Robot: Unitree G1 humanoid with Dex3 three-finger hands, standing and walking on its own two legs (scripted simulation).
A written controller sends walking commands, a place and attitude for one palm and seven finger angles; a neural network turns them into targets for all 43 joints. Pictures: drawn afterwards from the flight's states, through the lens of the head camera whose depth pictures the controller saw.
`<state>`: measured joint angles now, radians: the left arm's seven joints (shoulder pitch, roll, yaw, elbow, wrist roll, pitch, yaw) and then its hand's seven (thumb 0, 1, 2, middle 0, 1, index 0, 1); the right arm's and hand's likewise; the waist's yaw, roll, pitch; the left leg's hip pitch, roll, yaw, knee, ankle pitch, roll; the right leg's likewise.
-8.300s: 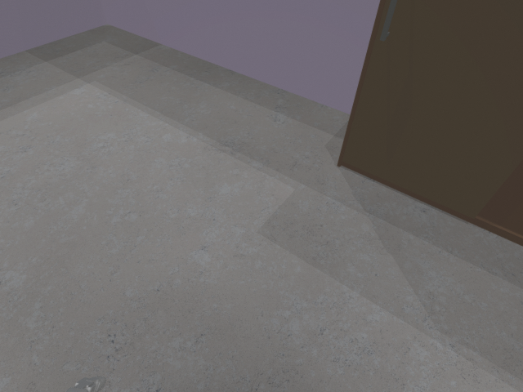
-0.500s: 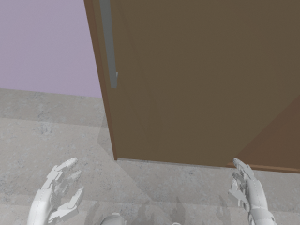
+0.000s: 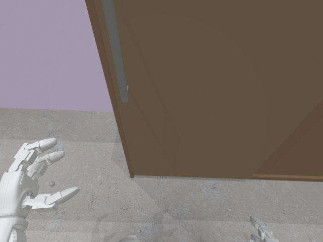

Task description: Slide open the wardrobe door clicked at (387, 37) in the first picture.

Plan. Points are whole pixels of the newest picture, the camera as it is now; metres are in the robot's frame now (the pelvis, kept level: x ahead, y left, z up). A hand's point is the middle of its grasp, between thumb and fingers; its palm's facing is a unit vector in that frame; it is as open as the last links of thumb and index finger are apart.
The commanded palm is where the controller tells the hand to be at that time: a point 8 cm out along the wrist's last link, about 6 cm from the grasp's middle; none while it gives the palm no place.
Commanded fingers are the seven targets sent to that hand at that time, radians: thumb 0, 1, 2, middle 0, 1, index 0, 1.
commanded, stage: raise the hand with hooked fingers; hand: left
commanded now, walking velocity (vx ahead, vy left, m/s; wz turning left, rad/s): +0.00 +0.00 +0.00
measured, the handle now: (119, 53) +0.54 +0.15 +0.18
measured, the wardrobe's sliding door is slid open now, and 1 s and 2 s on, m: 0.00 0.00 0.00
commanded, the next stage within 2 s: move the hooked fingers beside the handle in 1.16 s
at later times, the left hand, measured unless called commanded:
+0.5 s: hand (33, 157) +0.25 +0.28 +0.12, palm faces +0.07 -1.00 -0.05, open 13.8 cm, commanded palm +0.23 +0.33 +0.14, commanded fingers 0.00 -0.50 0.30 -0.30 -1.20 -0.30 -1.20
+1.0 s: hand (35, 140) +0.28 +0.27 +0.15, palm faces +0.09 -1.00 -0.02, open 13.9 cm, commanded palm +0.25 +0.32 +0.16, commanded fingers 0.00 -0.50 0.30 -0.30 -1.20 -0.30 -1.20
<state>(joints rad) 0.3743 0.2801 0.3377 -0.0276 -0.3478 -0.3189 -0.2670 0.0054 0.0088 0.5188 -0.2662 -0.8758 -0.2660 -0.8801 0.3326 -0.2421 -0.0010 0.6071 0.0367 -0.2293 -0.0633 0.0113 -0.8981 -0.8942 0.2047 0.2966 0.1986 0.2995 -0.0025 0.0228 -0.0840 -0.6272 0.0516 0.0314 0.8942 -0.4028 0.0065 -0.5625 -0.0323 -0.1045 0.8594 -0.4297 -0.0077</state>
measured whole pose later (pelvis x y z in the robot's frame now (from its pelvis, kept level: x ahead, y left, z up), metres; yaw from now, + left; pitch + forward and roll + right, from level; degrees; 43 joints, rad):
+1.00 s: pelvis +0.01 +0.00 +0.03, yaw +0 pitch +1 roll -1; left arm -0.01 0.40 0.45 0.24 -0.35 -0.06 -0.43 -0.01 -0.50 0.30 -0.30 -1.20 -0.31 -1.20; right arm 0.27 -0.27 0.05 0.59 0.06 -0.23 -0.10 0.01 -0.90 -0.89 0.20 0.30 0.20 0.30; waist 0.02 0.02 -0.02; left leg -0.35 0.04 0.05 0.63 -0.30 0.01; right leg -0.29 -0.02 -0.10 0.60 -0.32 -0.01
